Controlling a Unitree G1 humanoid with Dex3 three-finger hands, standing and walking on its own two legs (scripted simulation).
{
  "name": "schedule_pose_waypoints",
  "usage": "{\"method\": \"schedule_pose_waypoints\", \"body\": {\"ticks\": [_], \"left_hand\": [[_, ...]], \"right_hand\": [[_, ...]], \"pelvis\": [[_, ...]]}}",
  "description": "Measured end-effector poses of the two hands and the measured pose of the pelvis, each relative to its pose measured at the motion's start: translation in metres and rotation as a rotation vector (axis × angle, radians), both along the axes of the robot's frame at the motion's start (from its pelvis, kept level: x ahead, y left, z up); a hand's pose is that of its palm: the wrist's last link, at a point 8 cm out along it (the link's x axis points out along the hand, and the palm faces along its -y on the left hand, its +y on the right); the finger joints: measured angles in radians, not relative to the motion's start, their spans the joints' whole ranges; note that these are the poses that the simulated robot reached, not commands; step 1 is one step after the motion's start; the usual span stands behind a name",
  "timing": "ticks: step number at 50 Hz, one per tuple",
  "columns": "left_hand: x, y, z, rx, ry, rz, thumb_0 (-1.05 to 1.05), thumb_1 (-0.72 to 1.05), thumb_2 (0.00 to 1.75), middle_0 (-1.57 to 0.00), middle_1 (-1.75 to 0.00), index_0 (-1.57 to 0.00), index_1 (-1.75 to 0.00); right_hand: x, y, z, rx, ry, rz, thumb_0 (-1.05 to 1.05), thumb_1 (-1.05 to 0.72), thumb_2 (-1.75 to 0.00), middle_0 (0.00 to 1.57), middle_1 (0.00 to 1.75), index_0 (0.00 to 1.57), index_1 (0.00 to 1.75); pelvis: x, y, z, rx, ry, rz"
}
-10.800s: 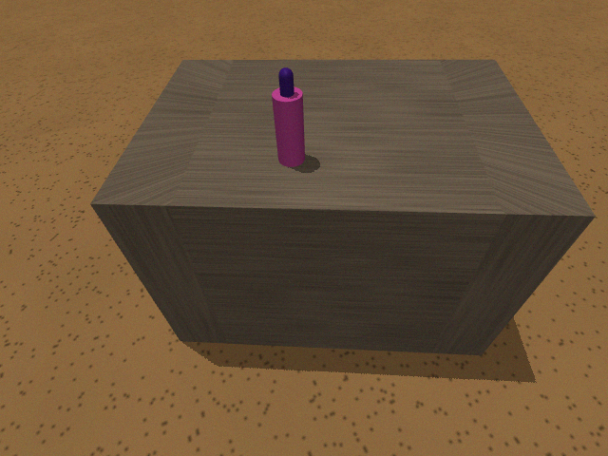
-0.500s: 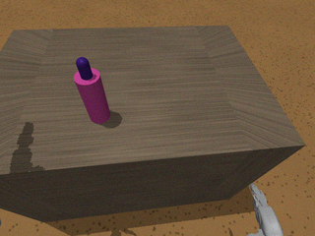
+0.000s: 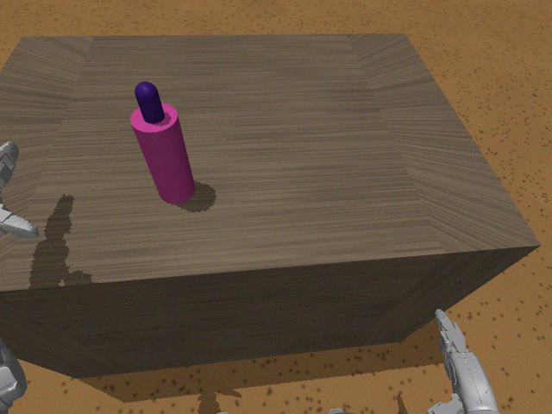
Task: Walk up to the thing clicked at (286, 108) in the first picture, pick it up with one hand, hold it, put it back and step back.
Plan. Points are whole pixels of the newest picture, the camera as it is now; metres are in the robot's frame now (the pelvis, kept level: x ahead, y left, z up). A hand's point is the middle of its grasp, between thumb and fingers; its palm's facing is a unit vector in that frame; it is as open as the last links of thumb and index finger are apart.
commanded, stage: approach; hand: left
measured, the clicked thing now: (163, 146) +0.52 +0.17 +0.08
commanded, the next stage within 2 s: close in in 0.04 s
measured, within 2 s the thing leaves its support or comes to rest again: neither
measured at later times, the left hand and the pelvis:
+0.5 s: hand (145, 179) +0.48 +0.20 +0.04, palm faces +0.07 -1.00 +0.03, open 17.4 cm; pelvis -0.01 -0.01 -0.03, yaw -2 degrees
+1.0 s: hand (171, 181) +0.48 +0.16 +0.04, palm faces +0.07 -1.00 +0.02, open 17.3 cm; pelvis -0.01 -0.01 -0.03, yaw -2 degrees
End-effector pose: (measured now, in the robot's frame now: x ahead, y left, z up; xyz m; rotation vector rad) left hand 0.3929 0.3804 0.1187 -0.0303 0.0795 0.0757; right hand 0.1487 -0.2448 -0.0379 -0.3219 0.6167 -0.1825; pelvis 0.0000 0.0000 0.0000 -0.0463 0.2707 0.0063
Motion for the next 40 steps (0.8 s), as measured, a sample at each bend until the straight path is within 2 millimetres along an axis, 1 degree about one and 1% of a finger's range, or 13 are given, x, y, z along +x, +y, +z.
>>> {"method": "schedule_pose_waypoints", "body": {"ticks": [5, 8, 11, 14, 17, 20, 25, 32, 40], "left_hand": [[0.018, -0.039, -0.041, -0.034, 0.009, -0.040, -0.01, -0.52, 0.04, -0.06, -0.04, -0.05, -0.05], [0.030, -0.063, -0.062, -0.047, 0.005, -0.047, -0.02, -0.52, 0.05, -0.06, -0.04, -0.05, -0.04], [0.043, -0.083, -0.078, -0.050, -0.002, -0.038, -0.02, -0.53, 0.05, -0.06, -0.04, -0.05, -0.04], [0.054, -0.097, -0.087, -0.048, -0.019, -0.015, -0.02, -0.53, 0.04, -0.06, -0.04, -0.05, -0.04], [0.062, -0.109, -0.090, -0.037, -0.034, -0.001, -0.02, -0.53, 0.04, -0.06, -0.04, -0.06, -0.03], [0.065, -0.117, -0.087, -0.017, -0.042, 0.001, -0.02, -0.53, 0.03, -0.06, -0.03, -0.06, -0.02], [0.064, -0.128, -0.079, 0.001, -0.043, -0.008, -0.02, -0.51, 0.02, -0.06, -0.02, -0.06, -0.01], [0.056, -0.135, -0.081, -0.007, -0.032, 0.006, -0.02, -0.48, 0.01, -0.05, -0.01, -0.05, 0.00], [0.053, -0.149, -0.087, -0.007, -0.040, -0.001, -0.02, -0.52, 0.01, -0.05, 0.00, -0.05, 0.00]], "right_hand": [[-0.009, -0.005, 0.000, -0.018, 0.003, 0.006, -0.01, 0.55, -0.05, 0.06, 0.05, 0.06, 0.06], [-0.016, -0.011, 0.001, -0.036, 0.013, -0.003, -0.01, 0.55, -0.05, 0.06, 0.05, 0.06, 0.06], [-0.024, -0.018, 0.001, -0.057, 0.025, -0.021, -0.01, 0.55, -0.05, 0.06, 0.05, 0.06, 0.06], [-0.031, -0.024, 0.000, -0.071, 0.038, -0.043, -0.01, 0.55, -0.05, 0.06, 0.05, 0.06, 0.06], [-0.037, -0.026, -0.003, -0.071, 0.055, -0.061, -0.01, 0.55, -0.05, 0.06, 0.05, 0.06, 0.06], [-0.039, -0.026, -0.008, -0.054, 0.069, -0.072, -0.01, 0.54, -0.05, 0.06, 0.05, 0.06, 0.06], [-0.032, -0.022, -0.014, -0.012, 0.065, -0.074, -0.01, 0.53, -0.06, 0.06, 0.05, 0.06, 0.06], [-0.021, -0.022, -0.008, 0.006, 0.027, -0.052, -0.01, 0.53, -0.06, 0.06, 0.05, 0.06, 0.06], [-0.021, -0.026, -0.002, -0.018, 0.030, -0.034, -0.01, 0.53, -0.06, 0.06, 0.05, 0.06, 0.06]], "pelvis": [[-0.006, -0.001, -0.010, -0.005, 0.024, -0.007], [-0.010, -0.002, -0.015, -0.006, 0.037, -0.012], [-0.013, -0.004, -0.021, -0.007, 0.052, -0.021], [-0.015, -0.006, -0.026, -0.006, 0.067, -0.029], [-0.015, -0.006, -0.029, -0.007, 0.081, -0.033], [-0.014, -0.007, -0.031, -0.006, 0.090, -0.037], [-0.010, -0.008, -0.031, -0.002, 0.090, -0.037], [-0.009, -0.010, -0.030, 0.007, 0.080, -0.033], [-0.011, -0.012, -0.031, 0.008, 0.074, -0.024]]}}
